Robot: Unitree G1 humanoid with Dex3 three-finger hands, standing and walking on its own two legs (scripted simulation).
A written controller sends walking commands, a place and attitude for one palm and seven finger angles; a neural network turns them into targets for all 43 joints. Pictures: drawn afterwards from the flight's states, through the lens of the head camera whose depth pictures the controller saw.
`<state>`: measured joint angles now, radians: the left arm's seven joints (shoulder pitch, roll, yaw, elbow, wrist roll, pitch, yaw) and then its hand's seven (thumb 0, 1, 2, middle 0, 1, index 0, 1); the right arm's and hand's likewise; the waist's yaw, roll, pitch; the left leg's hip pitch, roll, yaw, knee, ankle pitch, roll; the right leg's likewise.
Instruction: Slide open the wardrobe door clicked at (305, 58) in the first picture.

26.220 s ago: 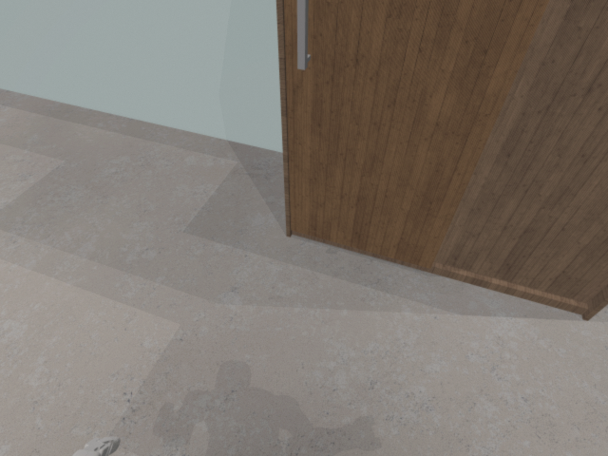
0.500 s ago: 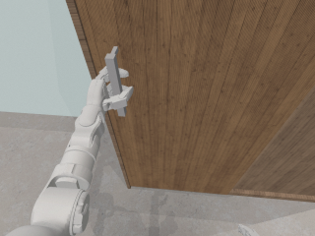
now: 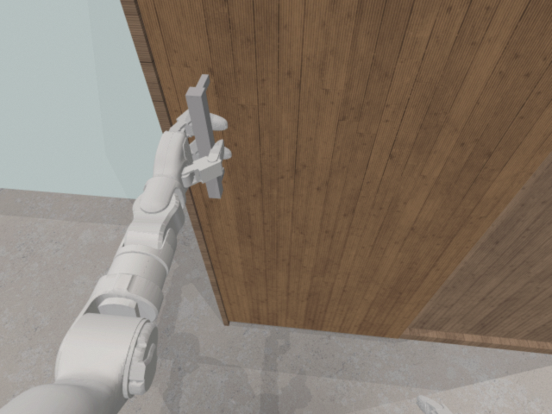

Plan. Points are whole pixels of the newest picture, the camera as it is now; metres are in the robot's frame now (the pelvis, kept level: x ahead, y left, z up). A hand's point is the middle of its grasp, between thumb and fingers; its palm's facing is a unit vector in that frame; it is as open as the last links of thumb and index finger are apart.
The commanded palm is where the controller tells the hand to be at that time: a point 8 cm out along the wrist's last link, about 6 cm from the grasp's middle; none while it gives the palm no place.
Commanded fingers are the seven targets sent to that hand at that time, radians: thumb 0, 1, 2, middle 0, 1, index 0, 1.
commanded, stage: grip the handle and tug to test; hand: left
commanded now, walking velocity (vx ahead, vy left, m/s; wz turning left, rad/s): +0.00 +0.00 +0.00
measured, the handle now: (210, 141) +0.49 +0.12 +0.13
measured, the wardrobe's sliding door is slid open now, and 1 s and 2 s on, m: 0.00 0.00 0.01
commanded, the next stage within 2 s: tug the door sideways, standing still in 0.32 s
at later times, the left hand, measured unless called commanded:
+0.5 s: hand (217, 164) +0.43 +0.10 +0.14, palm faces -0.07 -1.00 -0.01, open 5.8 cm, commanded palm +0.41 +0.14 +0.14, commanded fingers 0.00 0.90 0.90 -0.45 -1.40 -0.45 -1.40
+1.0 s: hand (219, 163) +0.43 +0.10 +0.14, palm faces -0.02 -1.00 -0.05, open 5.8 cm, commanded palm +0.41 +0.09 +0.14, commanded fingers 0.00 0.90 0.90 -0.45 -1.40 -0.45 -1.40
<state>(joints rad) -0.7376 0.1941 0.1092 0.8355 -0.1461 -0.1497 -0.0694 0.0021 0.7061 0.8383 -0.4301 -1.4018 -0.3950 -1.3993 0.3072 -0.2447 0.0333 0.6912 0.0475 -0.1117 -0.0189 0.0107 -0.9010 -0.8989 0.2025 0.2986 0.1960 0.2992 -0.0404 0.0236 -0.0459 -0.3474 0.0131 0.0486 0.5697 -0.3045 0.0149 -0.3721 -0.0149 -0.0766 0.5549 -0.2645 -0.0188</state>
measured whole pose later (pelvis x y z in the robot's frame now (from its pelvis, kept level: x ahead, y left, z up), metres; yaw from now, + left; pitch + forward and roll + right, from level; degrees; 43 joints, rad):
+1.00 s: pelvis +0.02 +0.00 +0.00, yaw +2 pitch +4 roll +0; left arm -0.64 0.13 -0.02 0.60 -0.15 0.00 0.05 0.00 0.77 0.81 -0.33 -1.40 -0.27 -1.40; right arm 0.27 -0.22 0.03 0.67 0.03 -0.07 0.01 0.01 -0.90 -0.90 0.20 0.30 0.20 0.30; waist 0.00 0.04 -0.05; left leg -0.32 0.00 0.01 0.58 -0.33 0.01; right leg -0.33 -0.03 -0.11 0.56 -0.31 -0.01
